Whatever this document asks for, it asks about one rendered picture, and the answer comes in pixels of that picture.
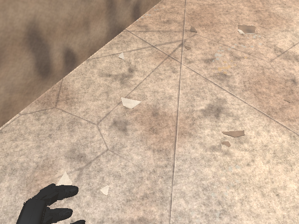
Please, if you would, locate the left robot hand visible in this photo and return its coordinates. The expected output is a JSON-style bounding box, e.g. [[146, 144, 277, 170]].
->
[[16, 183, 86, 224]]

